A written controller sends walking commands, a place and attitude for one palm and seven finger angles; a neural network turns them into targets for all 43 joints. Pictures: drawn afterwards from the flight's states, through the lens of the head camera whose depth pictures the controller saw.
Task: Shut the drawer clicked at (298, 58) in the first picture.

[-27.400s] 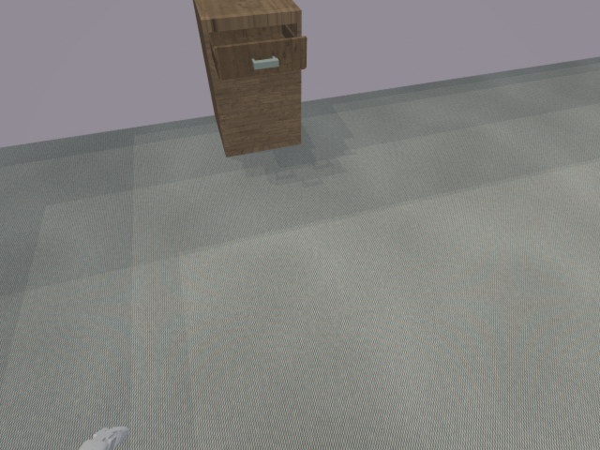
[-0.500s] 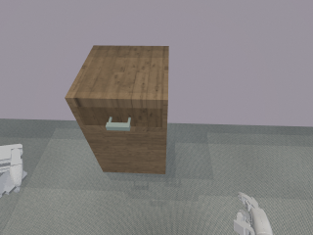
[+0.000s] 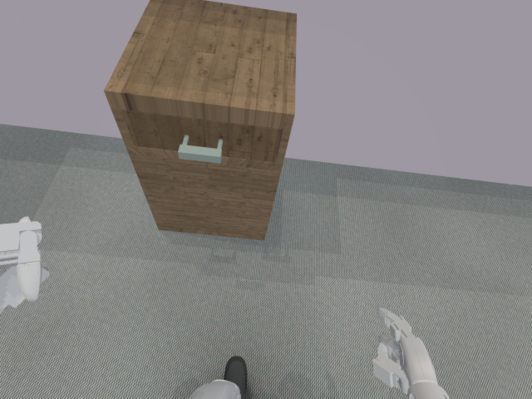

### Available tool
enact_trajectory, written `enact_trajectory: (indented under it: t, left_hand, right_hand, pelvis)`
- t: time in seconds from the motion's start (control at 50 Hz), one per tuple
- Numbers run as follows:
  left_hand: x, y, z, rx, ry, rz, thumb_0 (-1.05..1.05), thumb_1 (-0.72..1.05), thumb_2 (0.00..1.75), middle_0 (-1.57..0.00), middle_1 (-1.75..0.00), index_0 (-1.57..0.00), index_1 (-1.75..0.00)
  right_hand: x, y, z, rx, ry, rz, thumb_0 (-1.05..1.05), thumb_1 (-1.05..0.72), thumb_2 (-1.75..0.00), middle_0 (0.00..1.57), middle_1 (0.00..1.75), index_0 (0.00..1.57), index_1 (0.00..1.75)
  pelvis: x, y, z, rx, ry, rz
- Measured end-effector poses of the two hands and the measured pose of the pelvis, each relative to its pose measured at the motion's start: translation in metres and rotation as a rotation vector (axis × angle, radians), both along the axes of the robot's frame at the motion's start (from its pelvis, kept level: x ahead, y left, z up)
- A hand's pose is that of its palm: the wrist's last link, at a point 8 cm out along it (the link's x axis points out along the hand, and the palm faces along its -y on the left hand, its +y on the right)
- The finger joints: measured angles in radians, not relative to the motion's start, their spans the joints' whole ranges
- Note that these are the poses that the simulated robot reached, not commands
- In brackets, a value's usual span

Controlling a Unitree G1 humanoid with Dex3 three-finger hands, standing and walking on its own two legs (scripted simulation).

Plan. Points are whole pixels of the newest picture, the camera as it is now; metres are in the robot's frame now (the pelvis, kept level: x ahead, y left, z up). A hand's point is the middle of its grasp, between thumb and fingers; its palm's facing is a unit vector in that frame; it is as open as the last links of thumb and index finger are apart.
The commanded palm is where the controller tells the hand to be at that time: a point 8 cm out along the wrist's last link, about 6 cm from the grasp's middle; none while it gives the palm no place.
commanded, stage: step back with the hand held close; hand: left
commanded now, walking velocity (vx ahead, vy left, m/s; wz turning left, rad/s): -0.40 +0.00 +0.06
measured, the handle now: (201, 147) +0.67 +0.21 -0.18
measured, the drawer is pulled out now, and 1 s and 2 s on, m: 0.00 0.00 0.00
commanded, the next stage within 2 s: stop stepping back and stand still in 0.10 s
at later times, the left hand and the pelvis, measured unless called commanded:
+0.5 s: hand out of the picture -0.01 +0.26 +0.14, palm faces +0.59 -0.77 -0.24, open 3.2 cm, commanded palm -0.07 +0.29 +0.18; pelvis -0.17 -0.01 -0.01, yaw +7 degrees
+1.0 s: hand out of the picture -0.08 +0.25 +0.15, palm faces +0.43 -0.84 -0.33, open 3.3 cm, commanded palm -0.14 +0.30 +0.18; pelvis -0.25 +0.01 -0.01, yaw +4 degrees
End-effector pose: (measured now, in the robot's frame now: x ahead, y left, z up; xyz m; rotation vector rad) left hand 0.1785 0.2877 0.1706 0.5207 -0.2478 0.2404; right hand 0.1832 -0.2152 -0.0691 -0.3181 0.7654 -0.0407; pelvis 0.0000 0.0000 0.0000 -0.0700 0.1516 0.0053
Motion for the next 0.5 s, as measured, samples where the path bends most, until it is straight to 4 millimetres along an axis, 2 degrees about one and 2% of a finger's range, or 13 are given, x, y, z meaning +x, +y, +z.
enact_trajectory:
  t: [0.06,0.12,0.22,0.3,0.36,0.42,0.46,0.5]
  left_hand:
    - [-0.009,-0.021,-0.005,0.005,0.012,-0.109,0.02,0.89,0.90,-1.40,-1.60,-1.40,-1.60]
    - [-0.032,-0.040,0.005,0.079,-0.018,-0.209,0.02,0.89,0.90,-1.40,-1.60,-1.40,-1.60]
    - [-0.100,-0.055,0.033,0.246,-0.053,-0.257,0.02,0.88,0.90,-1.40,-1.60,-1.40,-1.60]
    - [-0.167,-0.042,0.049,0.238,-0.051,-0.113,0.01,0.88,0.90,-1.40,-1.60,-1.40,-1.60]
    - [-0.204,-0.014,0.038,0.108,-0.065,0.123,0.01,0.88,0.90,-1.41,-1.60,-1.40,-1.60]
    - [-0.225,0.007,0.008,-0.056,-0.067,0.318,0.01,0.88,0.90,-1.41,-1.60,-1.41,-1.60]
    - [-0.231,0.009,-0.012,-0.161,-0.060,0.362,0.01,0.89,0.90,-1.41,-1.60,-1.40,-1.60]
    - [-0.233,0.003,-0.022,-0.228,-0.065,0.336,0.01,0.89,0.90,-1.41,-1.60,-1.40,-1.60]
  right_hand:
    - [-0.016,-0.006,-0.003,-0.002,-0.012,0.012,0.01,-0.90,-0.90,0.21,0.30,0.20,0.30]
    - [-0.039,-0.015,-0.006,-0.003,-0.041,0.011,0.01,-0.90,-0.90,0.21,0.30,0.20,0.30]
    - [-0.091,-0.030,-0.017,0.019,-0.078,-0.015,0.01,-0.90,-0.90,0.21,0.30,0.20,0.30]
    - [-0.148,-0.037,-0.020,0.078,0.004,-0.107,0.01,-0.91,-0.90,0.21,0.30,0.20,0.29]
    - [-0.185,-0.043,-0.016,0.080,0.060,-0.174,0.01,-0.91,-0.90,0.21,0.30,0.20,0.29]
    - [-0.206,-0.047,-0.016,0.040,0.055,-0.160,0.01,-0.90,-0.90,0.21,0.30,0.20,0.29]
    - [-0.213,-0.047,-0.018,0.005,0.048,-0.120,0.01,-0.90,-0.90,0.21,0.30,0.20,0.29]
    - [-0.215,-0.043,-0.018,-0.030,0.034,-0.078,0.01,-0.91,-0.90,0.20,0.30,0.20,0.29]
  pelvis:
    - [-0.028,-0.005,-0.005,-0.001,-0.010,-0.006]
    - [-0.059,-0.011,-0.013,0.012,-0.032,-0.017]
    - [-0.111,-0.021,-0.026,-0.006,-0.100,0.014]
    - [-0.129,-0.027,-0.018,0.022,-0.154,0.050]
    - [-0.133,-0.028,-0.006,0.071,-0.147,0.022]
    - [-0.142,-0.023,-0.002,0.085,-0.137,0.051]
    - [-0.153,-0.016,-0.002,0.080,-0.140,0.083]
    - [-0.165,-0.007,-0.006,0.067,-0.146,0.112]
